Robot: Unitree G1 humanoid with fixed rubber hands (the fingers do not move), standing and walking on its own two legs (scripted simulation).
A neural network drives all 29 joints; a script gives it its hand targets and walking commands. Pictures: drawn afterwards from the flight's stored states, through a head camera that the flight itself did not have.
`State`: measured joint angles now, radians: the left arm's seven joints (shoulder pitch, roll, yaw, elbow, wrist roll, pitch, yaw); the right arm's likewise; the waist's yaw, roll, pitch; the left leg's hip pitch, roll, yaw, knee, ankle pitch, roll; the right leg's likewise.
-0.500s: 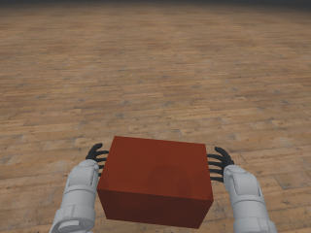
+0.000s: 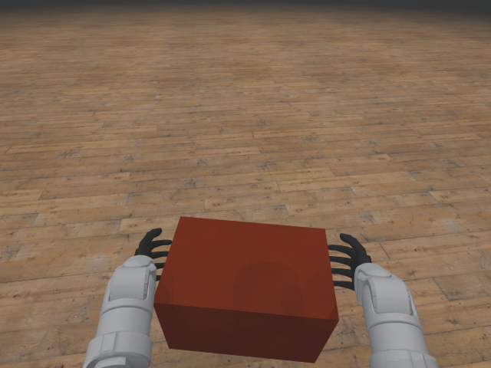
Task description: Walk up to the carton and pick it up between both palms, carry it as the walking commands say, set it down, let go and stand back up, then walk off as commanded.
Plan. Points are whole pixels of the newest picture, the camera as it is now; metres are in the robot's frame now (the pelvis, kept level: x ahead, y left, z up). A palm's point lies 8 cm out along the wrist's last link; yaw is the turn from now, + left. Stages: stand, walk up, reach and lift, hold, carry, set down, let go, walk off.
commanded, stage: hold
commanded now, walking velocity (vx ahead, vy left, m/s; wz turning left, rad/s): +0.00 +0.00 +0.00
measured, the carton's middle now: (246, 288) +0.32 +0.02 -0.05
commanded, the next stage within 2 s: carry in 0.60 s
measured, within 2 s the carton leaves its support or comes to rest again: neither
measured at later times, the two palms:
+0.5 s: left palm (144, 268) +0.30 +0.19 +0.05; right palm (363, 276) +0.28 -0.18 +0.05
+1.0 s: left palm (192, 245) +0.33 +0.11 +0.07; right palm (403, 265) +0.29 -0.25 +0.06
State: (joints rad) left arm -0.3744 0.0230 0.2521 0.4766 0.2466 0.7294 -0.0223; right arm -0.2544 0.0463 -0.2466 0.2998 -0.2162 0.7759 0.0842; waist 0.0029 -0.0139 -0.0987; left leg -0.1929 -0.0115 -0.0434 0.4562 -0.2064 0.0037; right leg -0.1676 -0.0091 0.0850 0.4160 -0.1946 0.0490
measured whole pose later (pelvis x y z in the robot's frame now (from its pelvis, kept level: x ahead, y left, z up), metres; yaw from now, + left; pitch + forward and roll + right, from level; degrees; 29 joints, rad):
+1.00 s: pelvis +0.01 -0.05 -0.01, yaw -2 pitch +3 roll +2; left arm -0.36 0.01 0.20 0.02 0.09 1.07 0.11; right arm -0.28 0.07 -0.18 -0.10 -0.14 1.12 -0.14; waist -0.03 0.00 -0.07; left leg -0.38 0.04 0.05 0.65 -0.38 -0.04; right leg -0.28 0.02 0.07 0.58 -0.33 -0.02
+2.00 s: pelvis -0.02 -0.13 -0.02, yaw -6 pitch +3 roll +0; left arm -0.32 -0.03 0.20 -0.12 0.10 1.20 0.12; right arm -0.23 0.09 -0.20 -0.23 -0.11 1.21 -0.17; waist -0.02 0.01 -0.06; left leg -0.34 0.10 0.11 0.66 -0.38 -0.04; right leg -0.42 0.06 -0.01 0.64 -0.27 -0.06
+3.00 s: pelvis -0.03 -0.11 -0.02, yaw -5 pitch +2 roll +0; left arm -0.32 -0.03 0.20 -0.12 0.10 1.19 0.12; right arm -0.22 0.09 -0.19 -0.22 -0.11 1.20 -0.16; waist 0.00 -0.02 -0.06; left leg -0.35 0.05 0.10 0.65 -0.34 0.00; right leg -0.42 0.01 -0.01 0.64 -0.25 -0.03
